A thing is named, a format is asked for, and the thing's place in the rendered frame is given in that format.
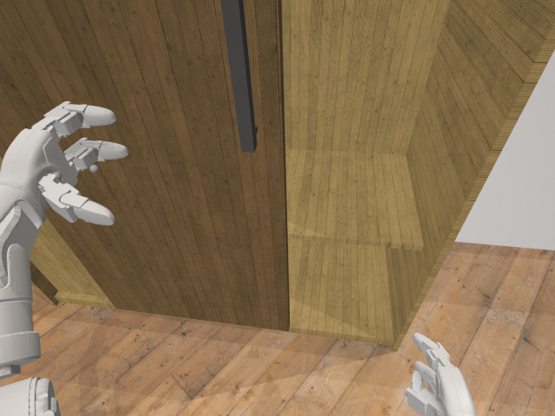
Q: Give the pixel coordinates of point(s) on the handle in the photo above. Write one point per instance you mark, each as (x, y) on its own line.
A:
(236, 42)

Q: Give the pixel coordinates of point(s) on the left robot forearm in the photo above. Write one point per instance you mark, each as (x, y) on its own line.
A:
(20, 219)

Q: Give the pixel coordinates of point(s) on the left robot upper arm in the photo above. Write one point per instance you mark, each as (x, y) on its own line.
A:
(30, 397)

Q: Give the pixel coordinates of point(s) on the wardrobe door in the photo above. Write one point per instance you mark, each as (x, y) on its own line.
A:
(200, 228)
(59, 264)

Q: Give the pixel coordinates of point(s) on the left robot hand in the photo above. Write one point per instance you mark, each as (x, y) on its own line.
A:
(34, 155)

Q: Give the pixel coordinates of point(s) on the right robot hand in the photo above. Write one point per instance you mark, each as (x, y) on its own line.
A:
(448, 393)

